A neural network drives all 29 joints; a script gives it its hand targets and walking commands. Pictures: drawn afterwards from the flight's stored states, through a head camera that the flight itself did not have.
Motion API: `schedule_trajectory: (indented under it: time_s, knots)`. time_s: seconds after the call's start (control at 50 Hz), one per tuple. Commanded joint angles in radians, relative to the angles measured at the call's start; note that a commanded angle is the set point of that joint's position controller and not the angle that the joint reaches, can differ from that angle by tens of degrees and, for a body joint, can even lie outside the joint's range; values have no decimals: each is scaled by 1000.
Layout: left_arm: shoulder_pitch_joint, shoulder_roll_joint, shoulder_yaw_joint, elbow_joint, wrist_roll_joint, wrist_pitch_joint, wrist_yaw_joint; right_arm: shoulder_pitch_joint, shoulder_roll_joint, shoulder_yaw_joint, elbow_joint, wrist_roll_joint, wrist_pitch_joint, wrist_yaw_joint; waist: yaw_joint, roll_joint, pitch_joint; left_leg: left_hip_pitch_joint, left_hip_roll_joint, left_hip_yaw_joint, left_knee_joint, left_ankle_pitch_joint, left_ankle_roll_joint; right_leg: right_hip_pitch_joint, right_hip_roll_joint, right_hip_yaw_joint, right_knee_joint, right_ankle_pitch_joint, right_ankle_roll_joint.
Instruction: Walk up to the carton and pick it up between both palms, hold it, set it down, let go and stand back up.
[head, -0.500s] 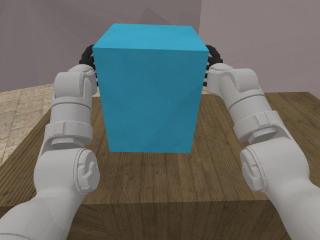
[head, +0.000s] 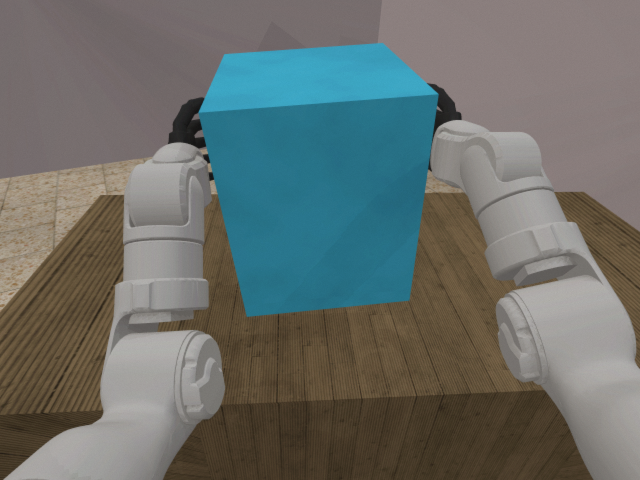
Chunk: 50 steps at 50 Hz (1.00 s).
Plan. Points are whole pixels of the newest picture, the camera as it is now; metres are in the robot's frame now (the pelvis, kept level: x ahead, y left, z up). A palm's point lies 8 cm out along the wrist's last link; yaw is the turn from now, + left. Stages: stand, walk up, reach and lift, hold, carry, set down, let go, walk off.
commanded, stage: hold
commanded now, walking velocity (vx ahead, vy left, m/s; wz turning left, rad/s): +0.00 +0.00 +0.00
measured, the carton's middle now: (316, 176) +0.38 +0.00 +0.27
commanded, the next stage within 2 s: none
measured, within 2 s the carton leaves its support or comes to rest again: neither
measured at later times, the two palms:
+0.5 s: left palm (186, 133) +0.38 +0.15 +0.33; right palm (434, 147) +0.39 -0.14 +0.31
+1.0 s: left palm (189, 177) +0.35 +0.15 +0.28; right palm (442, 162) +0.36 -0.14 +0.30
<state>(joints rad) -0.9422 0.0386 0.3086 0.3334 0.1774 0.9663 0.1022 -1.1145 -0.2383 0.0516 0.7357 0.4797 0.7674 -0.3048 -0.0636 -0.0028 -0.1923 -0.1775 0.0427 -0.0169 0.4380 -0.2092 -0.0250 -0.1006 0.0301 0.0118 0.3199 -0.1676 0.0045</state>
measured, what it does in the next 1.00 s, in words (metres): stands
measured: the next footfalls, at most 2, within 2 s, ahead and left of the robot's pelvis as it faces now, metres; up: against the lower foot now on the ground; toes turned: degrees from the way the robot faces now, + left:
none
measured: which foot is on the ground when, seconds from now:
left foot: down 0.00-1.00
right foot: down 0.00-1.00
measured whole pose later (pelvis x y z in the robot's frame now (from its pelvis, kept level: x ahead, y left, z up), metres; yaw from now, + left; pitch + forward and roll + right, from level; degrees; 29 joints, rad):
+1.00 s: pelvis +0.00 +0.00 +0.00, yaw +1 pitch -5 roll -2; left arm -0.86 0.02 0.31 0.24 0.20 1.00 0.08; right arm -1.03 -0.21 0.06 0.66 0.48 0.77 -0.32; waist -0.09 0.00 -0.17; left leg -0.14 0.04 -0.03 0.44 -0.22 -0.02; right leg -0.06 0.03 0.00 0.32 -0.18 0.01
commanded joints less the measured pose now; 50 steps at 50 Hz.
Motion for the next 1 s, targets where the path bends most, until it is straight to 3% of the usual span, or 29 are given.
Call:
schedule_trajectory:
  time_s: [0.0, 0.02, 0.08, 0.1, 0.16, 0.18, 0.2, 0.22, 0.24, 0.28, 0.3, 0.36, 0.4, 0.42, 0.46, 0.52, 0.54, 0.56, 0.58, 0.68, 0.7, 0.8, 0.82, 0.84, 0.88, 0.9, 0.92, 0.94, 0.98]
  knots:
    - [-1029, -628, -386, 27, -216, -119, -157, -967, 662, 50, -182, 111, -79, 216, -12, 119, -304, 1, -40, -53, -125, -19, -70, 33, 68, 8, -45, -5, -6]
    - [-1016, -623, -378, 6, -225, -130, -158, -956, 686, 45, -201, 104, -86, 208, -29, 92, -339, 32, -50, -53, -100, 41, -60, 34, 64, 1, -33, 49, -3]
    - [-1097, -580, -326, 58, -227, -173, -168, -1007, 737, 48, -150, 93, -101, 203, -4, 38, -362, 6, -72, -42, -93, -19, -20, 24, 36, 17, -48, 4, 19]
    - [-1076, -549, -271, 161, -198, -169, -169, -1057, 751, 57, -142, 89, -103, 195, 15, 38, -335, -14, -85, -37, -85, -31, -7, 20, 22, 31, -57, -14, 31]
    - [-1085, -548, -245, 228, -220, -201, -184, -1087, 790, 62, -190, 81, -122, 165, 5, -1, -365, -26, -99, -35, -71, -26, 15, 42, 13, 37, -58, 25, 50]
    - [-1083, -547, -265, 234, -233, -209, -184, -1099, 773, 48, -163, 77, -129, 159, -5, 34, -361, -47, -101, -43, -74, -31, 10, 24, 3, 38, -54, 28, 47]
    - [-1091, -549, -240, 251, -218, -216, -183, -1162, 799, 68, -219, 85, -145, 157, 36, 36, -407, -49, -100, -40, -60, 9, 15, 48, 3, 39, -47, 32, 49]
    - [-1084, -551, -243, 246, -241, -222, -194, -1104, 805, 52, -208, 90, -140, 141, -5, 34, -407, -12, -104, -45, -56, 23, 10, 52, -10, 47, -51, 67, 55]
    - [-1100, -540, -243, 202, -243, -231, -197, -1116, 816, 76, -254, 87, -138, 132, 3, 9, -472, -1, -108, -39, -48, 68, 11, 82, -2, 33, -35, 169, 62]
    - [-1079, -544, -216, 281, -234, -238, -199, -1182, 787, 70, -266, 93, -144, 131, 6, 29, -464, 0, -104, -49, -47, 67, 12, 52, -1, 39, -41, 134, 59]
    - [-1059, -542, -202, 325, -228, -232, -206, -1172, 786, 71, -272, 85, -144, 116, 2, -9, -423, -14, -108, -47, -50, 46, 19, 66, -2, 41, -49, 152, 64]
    - [-1068, -529, -176, 317, -225, -245, -225, -1095, 796, 67, -232, 77, -121, 101, -9, -23, -411, 4, -114, -54, -58, 39, 16, 75, -11, 36, -46, 186, 78]
    - [-1080, -562, -212, 209, -244, -251, -230, -1097, 815, 89, -307, 111, -124, 89, -30, -6, -507, 54, -113, -59, -44, 125, 5, 120, -5, 25, -24, 307, 80]
    - [-1017, -541, -216, 216, -263, -244, -236, -1071, 797, 92, -360, 117, -119, 78, -53, -45, -496, 67, -117, -63, -37, 141, 8, 133, -6, 28, -31, 384, 89]
    - [-991, -528, -200, 235, -253, -239, -244, -1060, 796, 119, -408, 114, -106, 70, -45, -87, -488, 68, -123, -65, -47, 146, 14, 150, -1, 17, -26, 453, 104]
    - [-921, -522, -180, 187, -214, -210, -250, -984, 774, 146, -413, 144, -82, 60, -30, -34, -438, 100, -124, -67, -49, 232, -2, 172, 13, 14, -14, 538, 98]
    - [-927, -545, -218, 70, -219, -203, -244, -968, 784, 186, -457, 179, -73, 58, -32, -21, -514, 142, -118, -65, -38, 301, -12, 199, 25, 15, 2, 587, 100]
    - [-878, -577, -244, 44, -204, -181, -240, -899, 745, 179, -397, 178, -56, 61, -40, 33, -451, 148, -102, -62, -50, 327, -50, 177, 47, 3, 12, 537, 83]
    - [-921, -565, -264, -43, -224, -179, -232, -919, 755, 182, -463, 191, -60, 63, -41, 20, -476, 159, -103, -66, -23, 395, -41, 196, 52, 5, 13, 583, 76]
    - [-850, -599, -391, -273, -228, -109, -205, -757, 640, 199, -451, 232, -38, 89, -60, 166, -423, 243, -68, -62, -3, 662, -132, 141, 108, -21, 27, 485, 37]
    - [-790, -593, -375, -264, -220, -91, -205, -783, 630, 215, -509, 236, -41, 92, -46, 123, -444, 259, -65, -61, 6, 678, -119, 151, 108, -13, 6, 475, 36]
    - [-835, -606, -449, -330, -222, -66, -189, -779, 601, 161, -494, 214, -47, 138, -59, 154, -347, 201, -49, -56, -31, 565, -136, 122, 108, -21, -8, 293, 10]
    - [-821, -601, -425, -343, -204, -66, -190, -768, 639, 193, -491, 202, -44, 151, -21, 116, -354, 201, -45, -42, -46, 565, -128, 157, 113, -19, -2, 292, 13]
    - [-836, -603, -428, -323, -189, -61, -186, -786, 636, 193, -487, 213, -43, 152, -9, 145, -336, 183, -54, -26, -55, 533, -125, 154, 110, -21, 6, 281, 13]
    - [-898, -593, -436, -310, -218, -71, -179, -848, 657, 182, -450, 195, -52, 175, -19, 97, -324, 147, -47, -45, -61, 416, -110, 97, 105, -24, -7, 194, 16]
    - [-938, -616, -467, -337, -214, -76, -170, -840, 660, 168, -423, 197, -57, 183, -27, 155, -313, 141, -43, -43, -58, 397, -119, 82, 98, -21, 0, 182, 4]
    - [-972, -614, -478, -288, -218, -80, -170, -863, 668, 140, -376, 170, -61, 192, -27, 170, -304, 111, -39, -40, -79, 294, -113, 61, 92, -17, -15, 124, 1]
    - [-984, -640, -504, -305, -244, -85, -159, -941, 678, 154, -486, 179, -81, 198, -31, 145, -382, 138, -40, -53, -60, 303, -108, 59, 96, -20, -5, 143, 3]
    - [-998, -624, -451, -148, -224, -98, -155, -968, 700, 127, -391, 139, -85, 205, 5, 130, -356, 83, -52, -34, -86, 180, -79, 42, 77, -13, -26, 78, 4]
